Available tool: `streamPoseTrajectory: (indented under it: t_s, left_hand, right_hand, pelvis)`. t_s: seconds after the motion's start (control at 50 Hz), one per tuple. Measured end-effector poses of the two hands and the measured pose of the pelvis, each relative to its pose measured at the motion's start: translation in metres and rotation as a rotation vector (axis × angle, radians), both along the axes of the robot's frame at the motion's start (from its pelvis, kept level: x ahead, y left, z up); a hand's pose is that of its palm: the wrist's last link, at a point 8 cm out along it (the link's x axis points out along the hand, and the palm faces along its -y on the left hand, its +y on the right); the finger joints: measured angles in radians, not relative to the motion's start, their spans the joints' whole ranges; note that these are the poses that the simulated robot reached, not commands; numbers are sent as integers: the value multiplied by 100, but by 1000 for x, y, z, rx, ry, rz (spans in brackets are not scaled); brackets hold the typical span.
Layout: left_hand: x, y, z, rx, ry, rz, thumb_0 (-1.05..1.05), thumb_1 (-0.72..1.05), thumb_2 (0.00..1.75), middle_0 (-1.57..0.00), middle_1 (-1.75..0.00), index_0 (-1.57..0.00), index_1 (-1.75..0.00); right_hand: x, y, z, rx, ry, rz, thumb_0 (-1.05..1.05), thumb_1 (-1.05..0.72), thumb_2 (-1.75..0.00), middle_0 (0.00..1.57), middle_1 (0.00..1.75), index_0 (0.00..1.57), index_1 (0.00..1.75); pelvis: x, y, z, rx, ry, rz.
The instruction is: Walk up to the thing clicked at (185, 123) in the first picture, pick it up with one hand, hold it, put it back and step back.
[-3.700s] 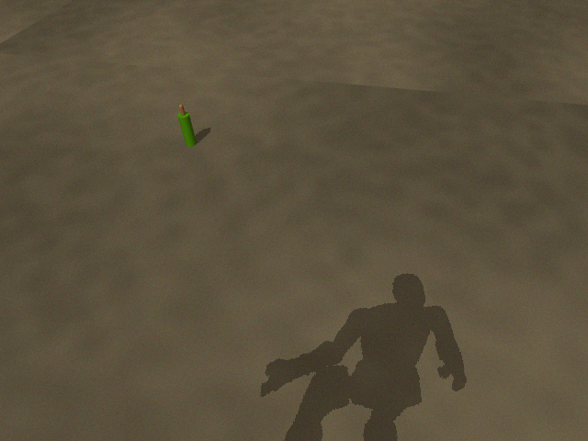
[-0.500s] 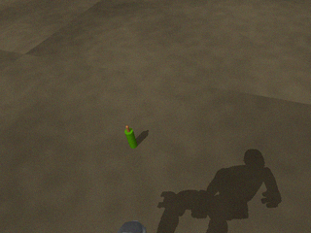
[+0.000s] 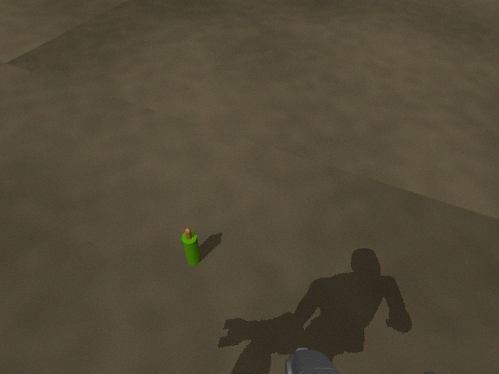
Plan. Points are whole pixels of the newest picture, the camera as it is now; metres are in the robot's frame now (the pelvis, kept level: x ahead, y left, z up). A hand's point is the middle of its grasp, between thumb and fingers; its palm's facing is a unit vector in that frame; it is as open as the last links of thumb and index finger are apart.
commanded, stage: walk up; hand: left
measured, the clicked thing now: (190, 245) +0.68 +0.21 -0.65
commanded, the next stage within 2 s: none
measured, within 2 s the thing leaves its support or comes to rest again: neither
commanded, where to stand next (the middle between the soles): +0.33 -0.01 m, yaw +0 degrees
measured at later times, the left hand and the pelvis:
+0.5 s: hand (114, 373) +0.15 +0.23 -0.11, palm faces +0.00 -0.90 -0.44, open 7.4 cm; pelvis +0.14 -0.05 +0.01, yaw +1 degrees
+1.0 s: hand (107, 311) +0.27 +0.29 -0.16, palm faces -0.05 -0.92 -0.38, open 7.4 cm; pelvis +0.23 +0.01 -0.01, yaw +0 degrees
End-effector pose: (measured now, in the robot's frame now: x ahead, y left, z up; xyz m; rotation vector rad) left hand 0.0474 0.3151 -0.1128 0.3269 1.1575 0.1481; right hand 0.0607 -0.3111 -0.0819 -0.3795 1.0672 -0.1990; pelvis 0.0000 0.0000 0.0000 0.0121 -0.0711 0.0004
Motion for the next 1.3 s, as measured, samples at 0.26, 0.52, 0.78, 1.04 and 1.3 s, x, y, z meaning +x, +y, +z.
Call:
streamPoseTrajectory:
  t_s: [0.26,0.52,0.78,1.04,1.3]
  left_hand:
    - [83,-39,27,127,-57,8,1,90,90,-20,-30,-20,-30]
    - [101,-42,40,113,12,66,1,90,90,-21,-30,-21,-30]
    - [178,7,-15,37,46,49,1,90,90,-20,-30,-20,-30]
    - [218,12,-8,77,86,34,1,90,90,-20,-30,-20,-30]
    - [257,-17,4,45,17,5,1,90,90,-20,-30,-20,-30]
  right_hand:
    - [63,-58,-55,67,100,-25,1,-90,-90,20,30,20,30]
    - [155,-50,-33,84,104,26,1,-90,-90,20,30,20,30]
    - [242,6,-14,-7,0,46,1,-90,-90,20,30,20,30]
    - [248,9,-30,13,43,-1,1,-90,-90,20,30,21,30]
    - [246,19,-48,100,100,-32,1,-90,-90,20,30,20,30]
  pelvis:
    - [82,-50,-16,8,3,-2]
    - [144,-46,4,-15,9,15]
    - [202,7,-13,-39,7,31]
    - [228,8,-13,-5,21,1]
    - [230,0,-5,-2,10,-8]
